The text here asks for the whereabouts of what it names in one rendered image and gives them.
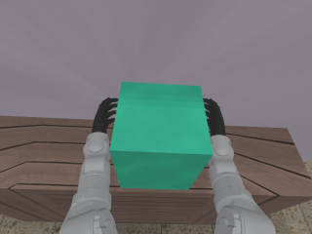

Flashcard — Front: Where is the robot right upper arm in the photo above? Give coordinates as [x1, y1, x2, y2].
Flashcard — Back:
[214, 205, 276, 234]

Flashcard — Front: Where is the robot right forearm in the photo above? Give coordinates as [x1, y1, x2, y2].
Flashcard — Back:
[208, 135, 277, 234]

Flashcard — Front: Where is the pedestal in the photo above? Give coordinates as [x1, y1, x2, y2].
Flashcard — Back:
[0, 115, 312, 225]

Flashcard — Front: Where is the robot left forearm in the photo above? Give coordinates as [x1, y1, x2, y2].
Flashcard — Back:
[64, 132, 112, 221]

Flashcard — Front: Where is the left robot hand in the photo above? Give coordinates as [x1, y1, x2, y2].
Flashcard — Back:
[92, 97, 119, 134]

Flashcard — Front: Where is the right robot hand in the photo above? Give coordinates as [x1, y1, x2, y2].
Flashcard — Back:
[203, 98, 226, 137]

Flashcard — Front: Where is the robot left upper arm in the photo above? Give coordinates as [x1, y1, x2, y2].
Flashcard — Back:
[59, 208, 118, 234]

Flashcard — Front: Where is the carton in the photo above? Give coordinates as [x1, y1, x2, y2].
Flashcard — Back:
[109, 81, 214, 190]

